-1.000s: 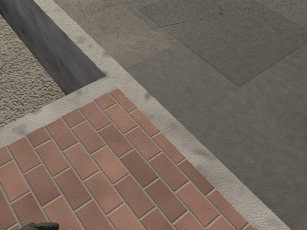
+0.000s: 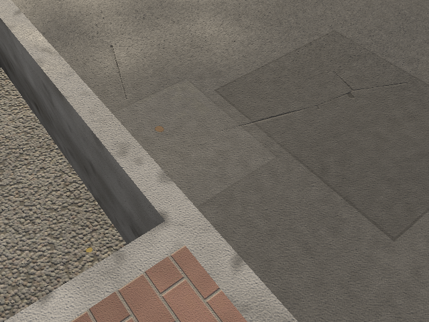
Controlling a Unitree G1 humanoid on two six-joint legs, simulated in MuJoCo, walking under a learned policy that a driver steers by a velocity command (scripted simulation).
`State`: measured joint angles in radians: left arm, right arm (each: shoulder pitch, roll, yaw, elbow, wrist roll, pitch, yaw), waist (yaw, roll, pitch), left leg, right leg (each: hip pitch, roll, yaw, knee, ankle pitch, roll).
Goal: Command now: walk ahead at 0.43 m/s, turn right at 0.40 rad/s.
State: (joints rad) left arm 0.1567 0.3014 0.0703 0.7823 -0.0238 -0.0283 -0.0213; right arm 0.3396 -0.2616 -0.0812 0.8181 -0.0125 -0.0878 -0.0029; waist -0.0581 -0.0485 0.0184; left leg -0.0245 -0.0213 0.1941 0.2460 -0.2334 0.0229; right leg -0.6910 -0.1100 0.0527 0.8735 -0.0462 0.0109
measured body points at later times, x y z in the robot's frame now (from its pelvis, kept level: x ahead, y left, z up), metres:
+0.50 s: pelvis +0.16 -0.04 -0.01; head +0.18 -0.04 +0.44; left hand +0.32 +0.19 -0.13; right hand +0.25 -0.32 -0.13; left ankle +0.20 +0.11 -0.74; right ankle +0.22 -0.13 -0.74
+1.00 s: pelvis +0.22 -0.02 +0.00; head +0.22 -0.02 +0.45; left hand +0.32 +0.24 -0.14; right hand +0.26 -0.27 -0.15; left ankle +0.20 +0.11 -0.74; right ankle +0.22 -0.13 -0.74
